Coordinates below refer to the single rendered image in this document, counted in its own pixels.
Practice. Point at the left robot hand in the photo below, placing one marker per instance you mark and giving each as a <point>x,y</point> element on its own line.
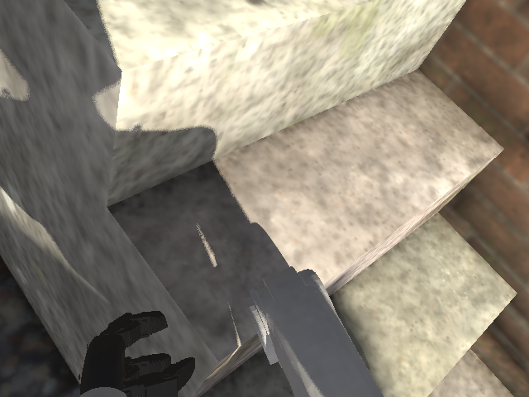
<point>105,364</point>

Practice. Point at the robot right shin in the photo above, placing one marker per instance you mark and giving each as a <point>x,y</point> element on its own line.
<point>310,278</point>

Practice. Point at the robot right thigh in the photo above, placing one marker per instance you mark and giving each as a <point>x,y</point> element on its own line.
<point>299,328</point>

